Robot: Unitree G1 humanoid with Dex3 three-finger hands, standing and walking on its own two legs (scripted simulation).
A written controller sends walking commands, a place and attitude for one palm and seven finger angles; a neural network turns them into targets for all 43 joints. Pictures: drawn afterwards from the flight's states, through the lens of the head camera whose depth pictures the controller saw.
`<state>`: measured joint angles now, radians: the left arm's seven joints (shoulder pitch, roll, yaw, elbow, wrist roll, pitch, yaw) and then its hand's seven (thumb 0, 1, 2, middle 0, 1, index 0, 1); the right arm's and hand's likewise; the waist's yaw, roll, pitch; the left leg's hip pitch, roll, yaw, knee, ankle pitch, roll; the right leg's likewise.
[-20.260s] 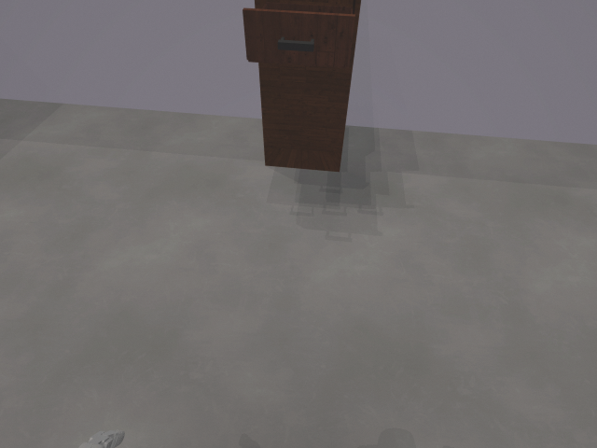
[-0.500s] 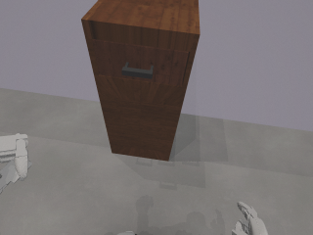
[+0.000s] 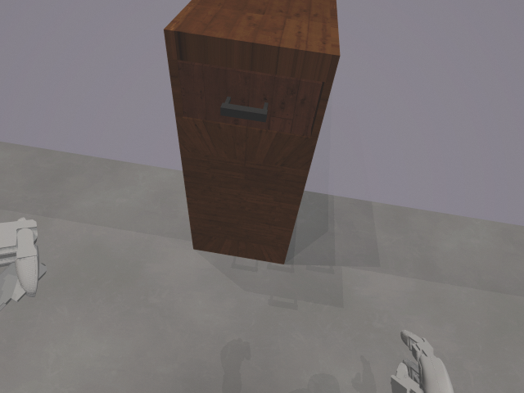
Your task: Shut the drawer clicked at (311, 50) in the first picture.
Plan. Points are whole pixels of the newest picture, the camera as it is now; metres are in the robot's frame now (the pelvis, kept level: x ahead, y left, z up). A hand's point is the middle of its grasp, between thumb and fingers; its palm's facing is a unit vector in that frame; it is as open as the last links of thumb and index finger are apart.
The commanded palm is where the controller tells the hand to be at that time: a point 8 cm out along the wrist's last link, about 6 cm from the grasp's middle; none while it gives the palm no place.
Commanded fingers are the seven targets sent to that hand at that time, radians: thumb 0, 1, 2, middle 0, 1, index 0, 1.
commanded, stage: stop stepping back and stand still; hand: left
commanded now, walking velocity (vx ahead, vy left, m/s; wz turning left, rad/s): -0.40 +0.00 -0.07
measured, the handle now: (245, 107) +0.77 +0.09 +0.02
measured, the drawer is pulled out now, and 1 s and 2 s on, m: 0.00 0.00 0.00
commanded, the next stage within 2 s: let the arm hang, fingers relaxed in 1.56 s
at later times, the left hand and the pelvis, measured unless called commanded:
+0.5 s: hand out of the picture +0.10 +0.26 +0.16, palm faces +0.42 -0.85 -0.33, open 3.3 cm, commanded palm +0.04 +0.29 +0.19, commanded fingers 0.00 0.90 0.90 -1.40 -1.60 -1.40 -1.60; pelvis -0.10 +0.02 -0.01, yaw -2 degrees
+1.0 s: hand out of the picture +0.10 +0.24 +0.16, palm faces +0.39 -0.83 -0.39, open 3.3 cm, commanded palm +0.04 +0.29 +0.19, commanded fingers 0.00 0.90 0.90 -1.40 -1.60 -1.40 -1.60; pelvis -0.09 +0.01 +0.00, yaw +0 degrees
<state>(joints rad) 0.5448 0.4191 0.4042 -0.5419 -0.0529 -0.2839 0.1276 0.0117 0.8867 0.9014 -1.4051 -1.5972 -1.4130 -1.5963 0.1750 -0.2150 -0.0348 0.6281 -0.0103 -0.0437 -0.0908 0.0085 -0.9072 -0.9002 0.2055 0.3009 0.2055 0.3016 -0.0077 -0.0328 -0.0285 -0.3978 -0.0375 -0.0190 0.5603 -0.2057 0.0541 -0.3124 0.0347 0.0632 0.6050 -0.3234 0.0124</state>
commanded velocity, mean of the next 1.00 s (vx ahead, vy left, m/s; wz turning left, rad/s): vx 0.13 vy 0.00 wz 0.00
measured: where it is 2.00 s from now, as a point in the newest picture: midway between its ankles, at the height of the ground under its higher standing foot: outside the picture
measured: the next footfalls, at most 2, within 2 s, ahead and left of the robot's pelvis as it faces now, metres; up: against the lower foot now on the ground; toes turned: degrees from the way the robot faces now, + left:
right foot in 0.28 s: -0.13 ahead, -0.12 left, +0.00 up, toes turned -6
left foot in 0.48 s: -0.04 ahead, +0.12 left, +0.00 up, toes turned +0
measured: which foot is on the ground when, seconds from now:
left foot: down 0.00-0.28, up 0.30-0.46, down 0.48-0.72, up 0.74-0.96, down 0.98-1.00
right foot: up 0.00-0.26, down 0.28-0.48, up 0.50-0.70, down 0.72-1.00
